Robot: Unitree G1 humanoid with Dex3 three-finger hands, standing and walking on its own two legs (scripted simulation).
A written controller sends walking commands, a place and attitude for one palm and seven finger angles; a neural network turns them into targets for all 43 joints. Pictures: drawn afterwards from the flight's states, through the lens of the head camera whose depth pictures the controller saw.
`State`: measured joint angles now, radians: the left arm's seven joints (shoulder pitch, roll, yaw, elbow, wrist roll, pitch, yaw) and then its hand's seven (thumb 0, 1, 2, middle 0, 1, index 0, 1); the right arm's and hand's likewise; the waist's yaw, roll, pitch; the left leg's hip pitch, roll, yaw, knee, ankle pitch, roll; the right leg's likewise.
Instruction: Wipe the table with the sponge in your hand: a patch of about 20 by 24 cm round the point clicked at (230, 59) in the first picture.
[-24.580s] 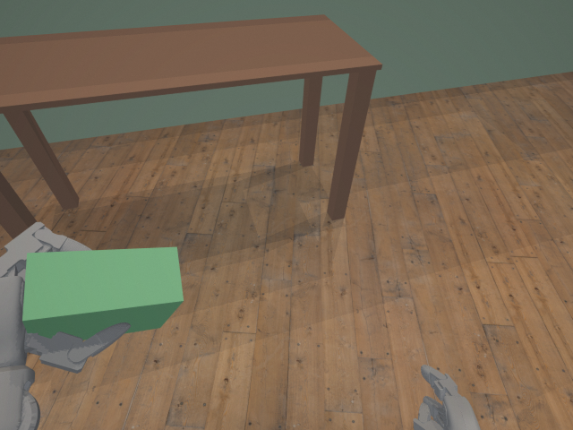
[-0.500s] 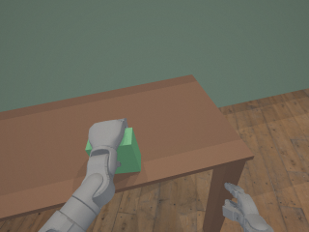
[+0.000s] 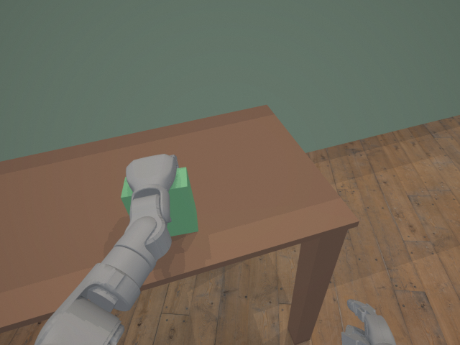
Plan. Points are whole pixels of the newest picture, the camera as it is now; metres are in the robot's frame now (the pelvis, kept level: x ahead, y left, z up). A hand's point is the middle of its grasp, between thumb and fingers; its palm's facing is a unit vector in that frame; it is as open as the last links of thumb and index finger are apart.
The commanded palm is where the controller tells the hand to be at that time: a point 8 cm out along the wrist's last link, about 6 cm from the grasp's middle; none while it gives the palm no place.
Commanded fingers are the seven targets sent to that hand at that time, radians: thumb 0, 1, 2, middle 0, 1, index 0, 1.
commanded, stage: wipe forward along the third lane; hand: left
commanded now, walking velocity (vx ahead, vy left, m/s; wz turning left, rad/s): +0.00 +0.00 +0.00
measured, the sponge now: (165, 212) +0.36 +0.18 +0.04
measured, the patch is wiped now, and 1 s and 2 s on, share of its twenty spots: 0.95 1.00 1.00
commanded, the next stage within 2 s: wipe back along the third lane in 1.04 s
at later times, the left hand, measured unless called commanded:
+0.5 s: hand (163, 178) +0.41 +0.18 +0.09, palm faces -0.04 -0.02 -1.00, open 10.1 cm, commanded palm +0.39 +0.19 +0.12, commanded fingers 0.00 0.10 1.30 -1.20 -1.60 -1.20 -1.60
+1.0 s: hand (162, 163) +0.46 +0.20 +0.10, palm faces -0.06 -0.01 -1.00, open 10.1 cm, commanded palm +0.44 +0.21 +0.12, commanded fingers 0.00 0.10 1.30 -1.20 -1.60 -1.20 -1.60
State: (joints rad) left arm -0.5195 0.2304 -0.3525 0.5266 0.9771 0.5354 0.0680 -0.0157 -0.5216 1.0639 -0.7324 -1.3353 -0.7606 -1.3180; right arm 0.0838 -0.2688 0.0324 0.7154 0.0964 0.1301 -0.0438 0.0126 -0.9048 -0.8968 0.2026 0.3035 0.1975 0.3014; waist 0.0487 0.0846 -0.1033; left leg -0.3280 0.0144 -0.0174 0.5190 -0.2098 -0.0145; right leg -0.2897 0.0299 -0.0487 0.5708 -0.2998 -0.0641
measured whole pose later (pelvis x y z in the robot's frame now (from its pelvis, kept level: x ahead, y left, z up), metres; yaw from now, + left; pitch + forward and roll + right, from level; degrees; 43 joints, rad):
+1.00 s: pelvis +0.01 +0.01 +0.00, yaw -1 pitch +7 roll +0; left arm -0.84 0.29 -0.21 0.98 1.00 0.40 0.13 0.01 -0.54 1.07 -0.75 -1.33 -0.78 -1.31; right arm 0.18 -0.27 0.01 0.75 0.08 0.15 -0.05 0.01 -0.90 -0.90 0.20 0.30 0.20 0.30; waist -0.04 0.06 -0.13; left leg -0.44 0.02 -0.01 0.52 -0.22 -0.01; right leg -0.38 0.04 -0.04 0.53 -0.28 -0.05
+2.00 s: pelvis +0.05 +0.04 +0.00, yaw -1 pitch +3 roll +0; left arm -0.49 0.22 -0.44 0.41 1.00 0.65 0.11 0.01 -0.48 1.04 -0.70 -1.35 -0.73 -1.34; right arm 0.03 -0.26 0.03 0.65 0.10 0.25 0.05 0.01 -0.91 -0.90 0.20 0.30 0.20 0.31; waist 0.05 0.06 -0.12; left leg -0.30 -0.01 0.01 0.52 -0.28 0.02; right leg -0.23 0.00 -0.02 0.50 -0.32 -0.02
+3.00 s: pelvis +0.03 +0.01 +0.00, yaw -2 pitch -2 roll +1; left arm -0.09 0.27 -0.39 -0.05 0.98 0.61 0.09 0.01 -0.47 1.04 -0.69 -1.36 -0.72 -1.35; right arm 0.00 -0.26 0.03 0.63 0.10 0.21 0.06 0.01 -0.91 -0.90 0.20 0.30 0.18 0.29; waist 0.07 0.09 -0.09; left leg -0.22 0.02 0.02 0.51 -0.26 -0.02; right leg -0.18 0.04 -0.01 0.54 -0.33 -0.06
